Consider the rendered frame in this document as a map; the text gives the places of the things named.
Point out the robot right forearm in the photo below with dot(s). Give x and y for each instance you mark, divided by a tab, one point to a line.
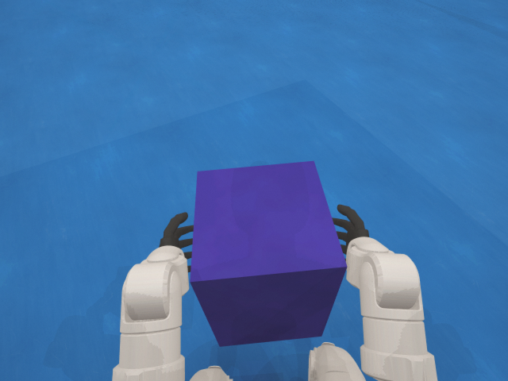
394	346

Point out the carton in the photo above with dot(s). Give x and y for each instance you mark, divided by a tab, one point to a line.
266	260

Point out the right robot thigh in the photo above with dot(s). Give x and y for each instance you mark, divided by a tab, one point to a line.
331	363

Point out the robot left forearm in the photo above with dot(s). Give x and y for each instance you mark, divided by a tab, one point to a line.
151	316

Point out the robot right hand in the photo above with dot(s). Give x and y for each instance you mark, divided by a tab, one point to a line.
355	226

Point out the robot left hand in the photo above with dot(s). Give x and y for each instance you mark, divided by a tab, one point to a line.
172	234

